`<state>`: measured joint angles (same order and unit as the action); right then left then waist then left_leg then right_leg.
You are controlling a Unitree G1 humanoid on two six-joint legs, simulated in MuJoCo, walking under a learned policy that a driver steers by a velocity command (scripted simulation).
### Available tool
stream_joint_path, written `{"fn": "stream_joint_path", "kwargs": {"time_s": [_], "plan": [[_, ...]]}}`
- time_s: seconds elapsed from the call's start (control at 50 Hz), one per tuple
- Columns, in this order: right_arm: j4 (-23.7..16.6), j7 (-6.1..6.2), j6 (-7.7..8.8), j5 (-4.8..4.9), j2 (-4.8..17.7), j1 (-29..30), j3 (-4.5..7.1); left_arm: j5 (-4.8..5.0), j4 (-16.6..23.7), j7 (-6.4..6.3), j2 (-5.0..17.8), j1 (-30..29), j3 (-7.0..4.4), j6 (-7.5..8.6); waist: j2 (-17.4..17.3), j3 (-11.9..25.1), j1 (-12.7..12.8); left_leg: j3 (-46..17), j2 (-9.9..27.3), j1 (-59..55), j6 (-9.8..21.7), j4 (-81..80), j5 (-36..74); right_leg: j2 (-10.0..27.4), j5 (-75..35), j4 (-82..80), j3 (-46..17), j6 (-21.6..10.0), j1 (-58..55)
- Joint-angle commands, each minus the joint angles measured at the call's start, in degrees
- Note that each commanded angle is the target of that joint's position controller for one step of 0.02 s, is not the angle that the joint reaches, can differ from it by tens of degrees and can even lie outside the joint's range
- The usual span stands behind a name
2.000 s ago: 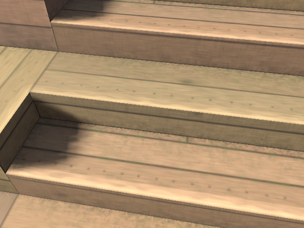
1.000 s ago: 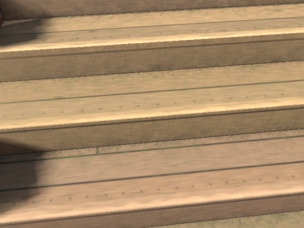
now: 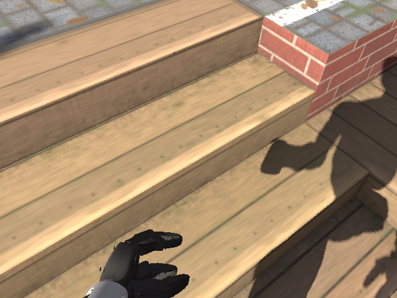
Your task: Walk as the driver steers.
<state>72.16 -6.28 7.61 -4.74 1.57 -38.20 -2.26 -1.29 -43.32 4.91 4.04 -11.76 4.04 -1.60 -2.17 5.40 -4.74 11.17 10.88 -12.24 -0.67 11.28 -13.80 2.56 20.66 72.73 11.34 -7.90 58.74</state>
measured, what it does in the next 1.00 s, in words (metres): climbs, turning left: left foot 0.15 m higher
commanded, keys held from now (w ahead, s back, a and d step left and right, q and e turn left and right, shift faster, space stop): w+q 0.06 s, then q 0.94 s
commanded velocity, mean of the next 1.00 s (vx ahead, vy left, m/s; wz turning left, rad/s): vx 0.15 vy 0.00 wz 0.51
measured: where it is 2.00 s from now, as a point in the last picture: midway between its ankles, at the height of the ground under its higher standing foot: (34, 201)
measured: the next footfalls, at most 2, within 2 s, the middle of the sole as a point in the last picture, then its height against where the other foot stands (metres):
left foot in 0.54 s outside the picture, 0.15 m higher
right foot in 1.12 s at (193, 275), level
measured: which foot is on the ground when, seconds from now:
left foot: up 0.00-0.52, down 0.54-1.00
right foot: down 0.00-0.58, up 0.60-1.00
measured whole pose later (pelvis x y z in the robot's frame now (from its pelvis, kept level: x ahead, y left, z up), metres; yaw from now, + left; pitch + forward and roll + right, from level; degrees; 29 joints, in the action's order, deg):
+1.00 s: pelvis +0.32 +0.06 +0.27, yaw +31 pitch +5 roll +0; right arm 43.0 -1.3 6.7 0.1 11.8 -9.2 1.4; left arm -2.4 -46.4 -1.8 15.3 5.7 -2.1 3.7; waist 0.0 5.2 -2.9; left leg -8.1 -8.9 31.3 3.4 39.5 -12.9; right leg 1.9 18.3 67.5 -5.5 7.7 44.1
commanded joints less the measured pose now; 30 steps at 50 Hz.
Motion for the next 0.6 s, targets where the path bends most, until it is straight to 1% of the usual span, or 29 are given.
{"fn": "stream_joint_path", "kwargs": {"time_s": [0.02, 0.04, 0.06, 0.08, 0.1, 0.12, 0.14, 0.16, 0.18, 0.2, 0.22, 0.24, 0.26, 0.28, 0.3, 0.32, 0.36, 0.38, 0.4, 0.42, 0.44, 0.46, 0.48, 0.5, 0.52, 0.54, 0.56, 0.58, 0.6], "plan": [[-5.0, -3.17, 1.57, -1.58, 9.77, 0.58, 2.14, -2.48, -8.54, -2.21, 13.94, 32.63, -4.71, 0.74, 2.42, 17.66, 17.09, -13.26, -5.06, 51.56, 7.24, 42.31, 20.35, 11.09, -6.83, -32.11, -36.87, -10.19, -73.55], [-4.1, -3.86, -0.22, 1.66, 9.0, 1.14, 3.55, -2.92, -13.37, -2.29, 18.01, 42.3, -7.24, 1.45, 5.08, 18.61, 17.16, -20.97, -9.12, 49.42, 6.78, 74.59, 10.26, 17.99, -2.58, -46.07, -52.52, -12.22, -63.01], [-4.75, -3.17, -0.15, 2.65, 7.97, 4.05, 4.45, -2.74, -15.82, -2.99, 17.95, 38.93, -7.55, 3.56, 7.53, 10.12, 13.25, -24.58, -7.8, 54.14, 6.53, 89.92, 13.12, 17.25, 3.74, -47.34, -46.78, -8.9, -51.18], [-6.21, -1.85, 0.88, 3.09, 6.11, 8.36, 4.28, -1.71, -15.05, -3.55, 14.16, 33.06, -6.82, 5.11, 9.42, 5.54, 10.61, -23.83, -7.13, 57.1, 7.3, 99.9, 10.97, 16.94, -0.85, -45.33, -40.04, -8.44, -42.89], [-7.36, -0.81, 1.5, 3.51, 4.86, 12.13, 4.12, -1.24, -15.01, -3.32, 10.43, 27.85, -5.83, 5.59, 5.69, 5.09, 8.27, -22.69, -7.34, 60.36, 8.59, 106.74, 7.11, 17.99, -11.62, -43.83, -35.23, -8.55, -41.1], [-8.73, 0.09, 1.23, 3.85, 4.09, 15.06, 3.57, -2.06, -15.5, -2.5, 4.75, 24.34, -4.24, 5.52, 0.35, 5.63, 5.18, -22.69, -5.91, 61.56, 10.78, 107.13, 9.17, 18.79, -19.14, -44.66, -30.44, -6.7, -38.39], [-10.36, 0.88, 0.22, 3.38, 3.19, 17.0, 3.31, -2.71, -14.98, -2.15, 1.23, 20.59, -3.28, 5.81, -2.42, 3.66, 1.99, -21.81, -4.27, 60.38, 11.6, 102.63, 7.81, 18.25, -23.71, -46.13, -24.39, -5.41, -34.19], [-11.58, 0.86, -1.07, 3.29, 1.88, 18.26, 2.83, -2.57, -14.31, -2.07, 0.14, 17.89, -3.23, 5.97, -1.89, 1.44, 0.24, -21.19, -3.8, 60.63, 11.94, 101.97, 5.26, 17.92, -25.88, -48.45, -20.63, -5.23, -31.4], [-13.37, 0.98, -2.16, 3.24, 2.06, 19.74, 2.52, -2.08, -12.81, -2.64, 1.19, 15.31, -3.77, 6.41, 0.04, -0.28, -1.35, -19.53, -3.9, 60.56, 11.37, 99.47, -1.87, 16.93, -28.76, -51.24, -13.99, -5.2, -30.66], [-14.67, 1.08, -2.64, 3.73, 3.16, 21.06, 2.6, -2.13, -12.1, -3.48, 1.23, 13.59, -3.9, 7.01, 1.84, -1.1, -2.36, -19.12, -4.52, 60.75, 11.33, 99.26, -2.28, 15.59, -29.73, -53.84, -10.17, -4.69, -29.32], [-15.44, 0.91, -2.49, 4.24, 4.37, 21.12, 2.76, -2.61, -10.8, -3.97, 3.66, 11.93, -4.4, 7.47, 4.99, -1.28, -2.67, -16.97, -6.63, 59.5, 11.16, 105.88, -4.33, 14.95, -34.34, -56.12, -6.82, -5.78, -27.47], [-16.85, 0.6, -2.31, 4.59, 4.85, 22.16, 2.31, -3.6, -11.34, -4.24, 5.9, 12.61, -4.86, 7.55, 5.09, -1.02, -2.29, -16.34, -8.48, 63.78, 11.81, 113.74, -6.82, 15.57, -36.12, -56.36, -5.71, -6.8, -29.88], [-18.06, 0.44, -2.08, 4.63, 5.82, 23.83, 1.85, -4.66, -13.04, -4.24, 7.25, 15.7, -5.07, 7.26, 4.09, -1.12, -1.4, -17.13, -9.67, 70.43, 13.02, 119.18, -8.02, 15.75, -33.89, -55.84, -4.96, -6.79, -33.89], [-19.88, 0.71, -2.0, 4.5, 6.89, 26.74, 1.74, -5.45, -14.44, -4.25, 8.67, 18.22, -5.21, 7.17, 2.36, -1.66, -0.51, -18.93, -10.05, 75.33, 14.11, 117.42, -6.87, 14.66, -31.6, -55.48, -3.57, -6.04, -37.89], [-21.71, 1.09, -2.15, 4.19, 9.51, 29.65, 2.01, -5.3, -15.37, -4.49, 10.23, 21.48, -5.53, 7.38, 2.62, -1.47, 0.99, -19.26, -10.63, 79.68, 14.17, 116.06, -7.43, 14.07, -31.87, -55.04, -2.76, -5.69, -43.67], [-24.09, 1.59, -2.67, 4.28, 10.41, 32.25, 1.89, -5.46, -15.97, -5.04, 11.48, 24.13, -5.84, 7.69, 3.31, -0.86, 1.75, -18.47, -10.64, 83.19, 14.02, 114.27, -6.8, 13.45, -32.91, -54.94, -1.59, -4.97, -48.8], [-28.21, 2.24, -4.13, 4.56, 12.03, 37.3, 1.49, -6.28, -16.61, -5.71, 11.56, 29.07, -5.98, 8.03, 2.78, 0.5, 3.08, -17.61, -9.11, 88.58, 12.2, 109.83, -3.44, 14.35, -37.02, -55.11, -0.16, -3.93, -57.46], [-29.33, 2.33, -4.8, 4.61, 11.38, 38.49, 1.12, -6.65, -16.61, -5.97, 12.48, 31.23, -6.3, 8.03, 5.1, 0.89, 3.92, -15.84, -8.88, 90.78, 11.0, 110.46, -3.54, 14.39, -40.72, -55.52, 1.0, -4.2, -60.62], [-31.4, 2.56, -5.46, 4.26, 11.53, 41.1, 0.77, -7.09, -16.23, -5.79, 12.35, 31.84, -6.41, 7.97, 4.34, 0.9, 4.81, -14.87, -7.22, 91.57, 9.29, 102.28, -3.06, 14.89, -40.03, -56.43, 2.07, -4.24, -62.48], [-33.01, 2.72, -6.06, 3.94, 10.45, 43.29, 0.35, -7.25, -16.65, -5.75, 12.09, 33.34, -6.44, 8.0, 5.54, 0.64, 5.47, -13.39, -5.8, 91.2, 8.3, 95.84, -3.13, 14.66, -41.19, -57.28, 2.82, -3.93, -63.53], [-34.26, 2.58, -6.68, 3.56, 9.52, 45.07, -0.03, -7.02, -16.21, -5.54, 12.06, 33.22, -6.42, 8.09, 5.12, -0.15, 4.99, -11.72, -4.04, 89.03, 8.04, 86.35, -1.66, 14.51, -41.25, -58.93, 3.99, -3.22, -63.64], [-35.41, 2.42, -7.63, 4.01, 8.18, 47.16, -0.8, -6.37, -16.0, -4.81, 12.84, 30.78, -6.7, 8.11, 5.06, -2.19, 4.07, -12.83, -2.28, 82.96, 8.05, 72.44, -5.87, 16.29, -42.91, -61.98, 4.1, -2.51, -60.88], [-35.06, 1.78, -9.12, 3.84, 8.62, 48.08, -0.47, -3.25, -14.08, -3.23, 15.98, 27.52, -7.71, 8.49, 8.65, -1.94, 3.05, -5.59, -6.76, 72.09, 6.47, 64.43, -22.1, 15.61, -46.72, -63.28, 6.62, -4.72, -54.78], [-34.75, 1.91, -9.37, 4.15, 8.16, 46.74, -0.55, -3.0, -13.71, -2.86, 16.64, 29.56, -8.07, 9.54, 10.78, -3.08, 3.9, -5.75, -8.44, 68.78, 5.71, 63.62, -19.45, 18.65, -54.16, -61.13, 4.68, -4.91, -55.83], [-32.89, 1.46, -8.57, 4.21, 8.16, 39.16, 0.04, -2.68, -11.2, -2.95, 19.1, 27.57, -8.52, 10.13, 12.14, -0.74, 2.15, -1.64, -11.98, 63.72, 5.29, 65.39, -9.9, 20.22, -67.13, -57.38, 6.8, -6.68, -59.1], [-31.9, 2.09, -7.09, 5.38, 10.82, 34.43, 1.51, -3.11, -9.04, -3.17, 20.29, 24.18, -9.06, 10.8, 8.91, 1.34, -0.17, -3.63, -14.13, 60.39, 6.62, 56.9, -3.69, 19.05, -74.33, -52.0, 8.02, -5.24, -63.23], [-31.13, 3.39, -4.96, 5.86, 15.59, 33.2, 2.85, -1.68, -7.59, -2.97, 18.42, 25.85, -8.74, 11.02, 4.78, 5.17, 0.71, -6.55, -15.28, 51.66, 10.85, 50.93, 16.7, 14.46, -77.75, -43.77, 9.63, -1.98, -61.27], [-31.37, 4.79, -3.72, 5.8, 18.89, 31.11, 3.87, -2.11, -6.81, -3.58, 16.05, 31.61, -8.44, 11.26, -2.01, 15.0, 2.89, -21.51, -11.93, 28.77, 17.42, 49.68, 31.52, 8.57, -59.73, -33.64, 7.47, 4.01, -43.41], [-30.9, 5.4, -4.1, 1.16, 22.21, 17.37, 4.96, -2.1, -2.13, -3.5, 17.78, 20.58, -9.18, 10.46, -10.62, 19.11, -4.32, -45.08, -3.34, 14.6, 22.59, 28.89, 23.67, -1.32, 0.69, -17.2, 1.12, 8.1, -26.0]]}}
